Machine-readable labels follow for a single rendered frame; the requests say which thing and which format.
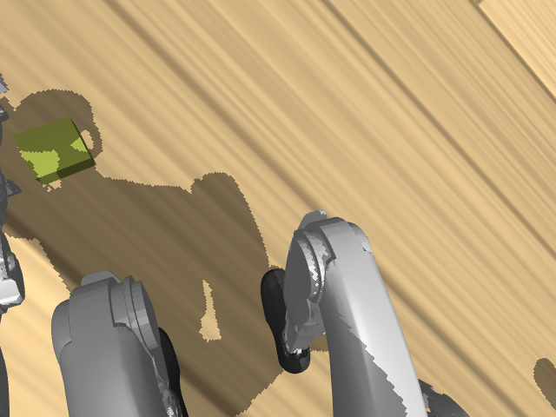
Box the right robot foot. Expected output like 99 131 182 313
261 268 310 374

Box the left robot arm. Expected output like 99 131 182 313
0 168 25 417

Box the left robot foot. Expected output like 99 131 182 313
158 327 189 417

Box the left robot hand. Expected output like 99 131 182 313
0 103 23 197

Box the small box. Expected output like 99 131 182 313
12 116 96 185

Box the right robot hand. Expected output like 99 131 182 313
418 379 470 417

